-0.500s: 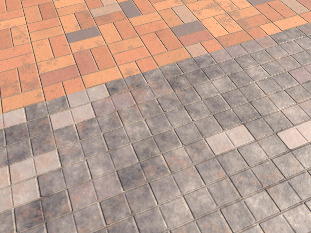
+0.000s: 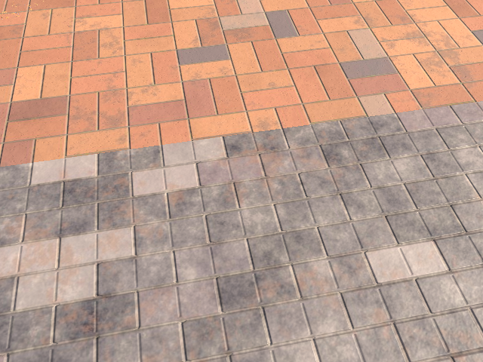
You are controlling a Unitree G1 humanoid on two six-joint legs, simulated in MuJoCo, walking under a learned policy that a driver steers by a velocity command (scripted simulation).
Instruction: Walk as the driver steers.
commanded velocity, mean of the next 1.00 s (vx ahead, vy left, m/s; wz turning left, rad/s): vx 0.21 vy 0.00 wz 0.52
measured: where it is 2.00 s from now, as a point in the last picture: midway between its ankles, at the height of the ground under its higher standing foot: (104, 302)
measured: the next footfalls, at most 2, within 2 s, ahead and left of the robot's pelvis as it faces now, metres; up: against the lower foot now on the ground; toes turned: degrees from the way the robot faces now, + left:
right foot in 0.04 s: +0.05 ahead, -0.12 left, +0.00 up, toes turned +8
left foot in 0.56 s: -0.01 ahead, +0.08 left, +0.00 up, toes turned +23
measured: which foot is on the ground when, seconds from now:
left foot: down 0.00-0.04, up 0.06-0.54, down 0.56-1.00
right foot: up 0.00-0.02, down 0.04-0.56, up 0.58-1.00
